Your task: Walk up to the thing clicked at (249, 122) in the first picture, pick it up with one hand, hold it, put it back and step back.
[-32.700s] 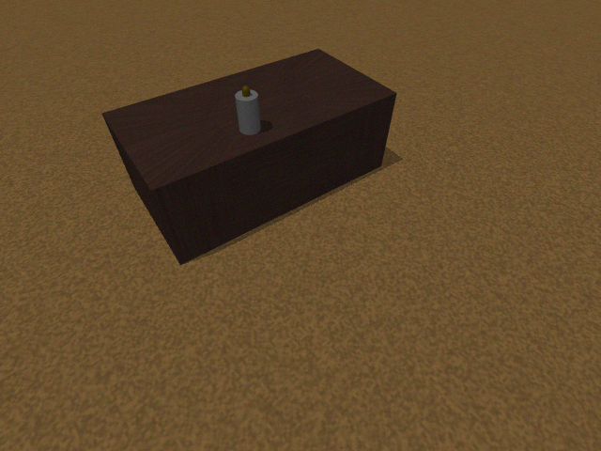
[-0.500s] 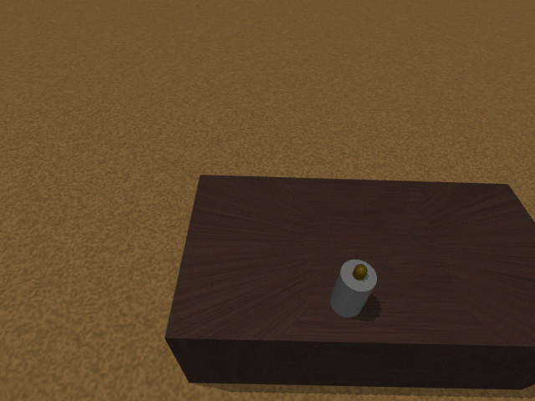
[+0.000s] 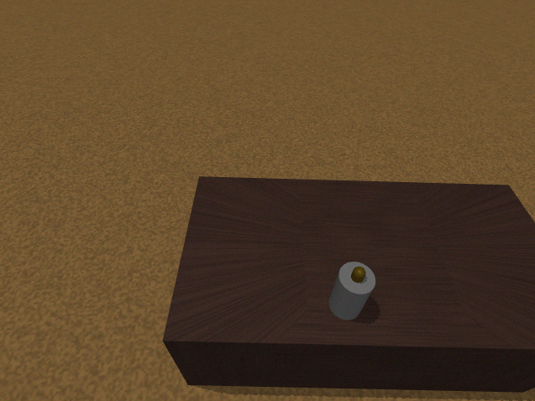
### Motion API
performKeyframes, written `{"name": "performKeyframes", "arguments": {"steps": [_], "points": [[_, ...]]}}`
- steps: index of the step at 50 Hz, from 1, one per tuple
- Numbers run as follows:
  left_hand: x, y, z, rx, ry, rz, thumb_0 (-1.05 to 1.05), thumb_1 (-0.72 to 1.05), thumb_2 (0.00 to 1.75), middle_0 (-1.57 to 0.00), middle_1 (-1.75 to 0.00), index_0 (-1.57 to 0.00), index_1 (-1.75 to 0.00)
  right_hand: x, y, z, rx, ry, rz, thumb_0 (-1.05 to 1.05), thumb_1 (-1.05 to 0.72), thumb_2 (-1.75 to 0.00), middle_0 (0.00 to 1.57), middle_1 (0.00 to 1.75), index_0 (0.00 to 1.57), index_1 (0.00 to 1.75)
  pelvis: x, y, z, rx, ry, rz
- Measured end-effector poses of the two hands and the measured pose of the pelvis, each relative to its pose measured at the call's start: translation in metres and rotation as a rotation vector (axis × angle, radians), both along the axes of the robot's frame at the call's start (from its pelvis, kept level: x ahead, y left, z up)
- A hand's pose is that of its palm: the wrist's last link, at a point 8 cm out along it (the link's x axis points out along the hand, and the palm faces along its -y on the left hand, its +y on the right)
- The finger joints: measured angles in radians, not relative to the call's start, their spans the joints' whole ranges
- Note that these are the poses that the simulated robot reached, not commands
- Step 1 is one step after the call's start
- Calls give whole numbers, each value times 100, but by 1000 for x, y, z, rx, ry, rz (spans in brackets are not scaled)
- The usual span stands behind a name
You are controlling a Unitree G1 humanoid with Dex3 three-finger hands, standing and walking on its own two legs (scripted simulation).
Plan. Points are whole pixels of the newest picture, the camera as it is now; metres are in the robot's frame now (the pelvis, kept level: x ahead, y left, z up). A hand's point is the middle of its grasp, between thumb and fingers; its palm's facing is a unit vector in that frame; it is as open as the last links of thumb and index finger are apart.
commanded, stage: stand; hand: right
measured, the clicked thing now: (352, 288) +0.44 -0.21 -0.27
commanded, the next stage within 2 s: step back in 0.04 s
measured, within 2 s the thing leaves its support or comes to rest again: neither
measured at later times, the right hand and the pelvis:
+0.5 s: hand out of the picture +0.04 -0.32 -0.18, palm faces -0.01 +0.94 -0.34, open 7.3 cm; pelvis -0.08 -0.05 -0.02, yaw -2 degrees
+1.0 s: hand out of the picture -0.06 -0.29 -0.14, palm faces -0.05 +0.91 -0.42, open 7.3 cm; pelvis -0.19 -0.04 -0.01, yaw +1 degrees
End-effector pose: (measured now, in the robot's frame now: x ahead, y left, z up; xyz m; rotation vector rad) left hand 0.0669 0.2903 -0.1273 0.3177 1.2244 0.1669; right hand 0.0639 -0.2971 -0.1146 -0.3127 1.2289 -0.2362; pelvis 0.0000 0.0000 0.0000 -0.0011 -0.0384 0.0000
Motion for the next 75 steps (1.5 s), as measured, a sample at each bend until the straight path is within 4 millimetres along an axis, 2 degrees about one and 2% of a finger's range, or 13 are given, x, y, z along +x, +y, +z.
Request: {"name": "performKeyframes", "arguments": {"steps": [4, 11, 21, 25, 30, 38, 41, 46, 53, 58, 64, 70, 75], "points": [[1, 1, 0, 1, -10, 10, 1, 91, 90, -20, -30, -20, -30, 1, -2, 0, 1, 0, 1, 0, -91, -90, 20, 30, 21, 30, -4, -1, -1, -1, 7, -2], [-8, 9, -1, 54, -2, 5, 0, 91, 90, -20, -30, -20, -30, -5, -21, -5, -17, -10, 5, 0, -91, -90, 20, 30, 21, 30, -35, -12, -9, 6, 13, -5], [-71, -19, 3, 129, 35, 24, 0, 91, 90, -20, -30, -20, -30, -13, -65, -31, -2, -62, 27, 0, -91, -90, 20, 30, 20, 30, -73, -49, -27, -10, 3, -14], [-93, -33, 8, 111, 48, 27, 1, 91, 90, -20, -30, -20, -30, -31, -66, -29, 16, -36, 32, 0, -91, -90, 20, 30, 20, 30, -83, -55, -20, 21, 13, -26], [-95, -39, 7, 96, -7, 35, 1, 90, 90, -20, -30, -21, -30, -61, -67, -28, -9, 18, 60, 0, -91, -90, 20, 30, 20, 30, -99, -55, -19, 9, 35, 12], [-107, -22, -17, 48, -112, 60, 1, 90, 90, -20, -30, -21, -30, -92, -51, -23, -69, 35, 126, 0, -91, -90, 20, 30, 20, 30, -137, -40, -32, 11, 0, 74], [-120, -16, -19, 35, -98, 70, 1, 91, 90, -20, -30, -21, -30, -103, -40, -11, -62, -1, 129, 0, -91, -90, 20, 30, 21, 30, -150, -35, -27, -1, -12, 61], [-141, -11, -6, 34, -96, 63, 1, 91, 90, -20, -30, -20, -30, -118, -36, 9, -68, -54, 115, 0, -91, -90, 20, 30, 21, 30, -169, -34, -14, -34, 4, 39], [-185, -11, -1, 78, -62, 22, 1, 91, 90, -20, -30, -20, -30, -138, -44, 7, -51, -140, 106, 0, -90, -90, 20, 30, 21, 30, -209, -41, -17, -20, 7, -12], [-225, -24, -1, 118, -33, -10, 1, 91, 90, -20, -30, -20, -30, -168, -63, -18, -15, -169, 72, 0, -90, -90, 20, 30, 21, 30, -243, -53, -31, -21, -15, -41], [-270, -38, 18, 120, -17, -2, 1, 91, 90, -20, -30, -21, -30, -233, -71, -27, 24, -72, 10, 0, -91, -90, 20, 30, 21, 30, -269, -57, -20, 27, -6, -48], [-270, -31, 25, 138, -96, -13, 1, 90, 90, -21, -30, -21, -30, -304, -74, -33, -12, 60, 10, 0, -91, -90, 20, 30, 20, 30, -299, -50, -20, 16, 22, 3], [-274, -15, 12, 117, -195, -6, 1, 90, 90, -20, -30, -21, -30, -341, -61, -34, -53, 120, 56, 0, -91, -90, 20, 30, 20, 30, -333, -36, -31, -4, 13, 62]]}}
